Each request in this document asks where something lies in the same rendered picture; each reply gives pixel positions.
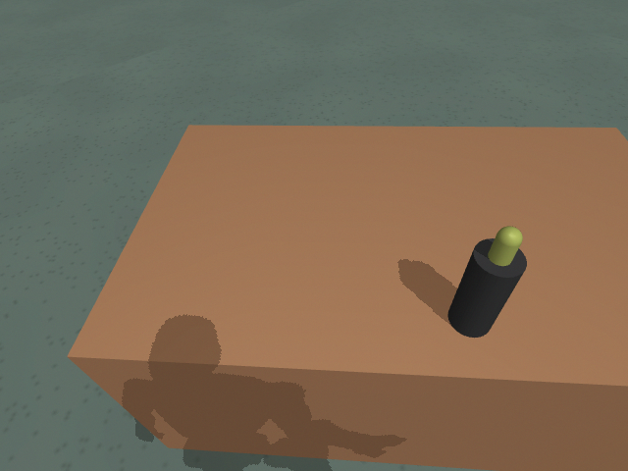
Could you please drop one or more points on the bottle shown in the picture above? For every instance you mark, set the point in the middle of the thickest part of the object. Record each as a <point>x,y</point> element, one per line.
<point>493,271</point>

